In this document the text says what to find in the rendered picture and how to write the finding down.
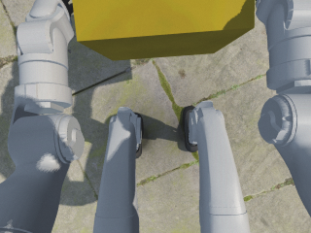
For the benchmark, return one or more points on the carton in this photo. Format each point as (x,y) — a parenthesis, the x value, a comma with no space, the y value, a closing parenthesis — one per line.
(139,29)

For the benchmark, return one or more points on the left robot upper arm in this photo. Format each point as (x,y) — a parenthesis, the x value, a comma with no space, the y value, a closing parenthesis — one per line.
(42,148)

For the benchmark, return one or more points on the right robot upper arm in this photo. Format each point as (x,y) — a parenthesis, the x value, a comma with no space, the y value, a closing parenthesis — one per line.
(285,122)

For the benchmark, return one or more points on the robot left forearm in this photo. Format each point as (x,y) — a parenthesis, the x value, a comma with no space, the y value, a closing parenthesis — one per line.
(42,60)

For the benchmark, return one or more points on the robot left hand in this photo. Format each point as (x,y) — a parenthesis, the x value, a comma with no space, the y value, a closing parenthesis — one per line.
(68,6)

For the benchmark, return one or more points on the left robot foot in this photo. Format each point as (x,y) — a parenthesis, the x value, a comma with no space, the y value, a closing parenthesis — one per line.
(139,151)

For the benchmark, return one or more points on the left robot shin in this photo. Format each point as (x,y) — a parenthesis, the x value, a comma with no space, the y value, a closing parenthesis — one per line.
(123,110)

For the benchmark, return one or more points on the robot right forearm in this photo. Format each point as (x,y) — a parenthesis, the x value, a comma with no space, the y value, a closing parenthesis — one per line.
(288,29)

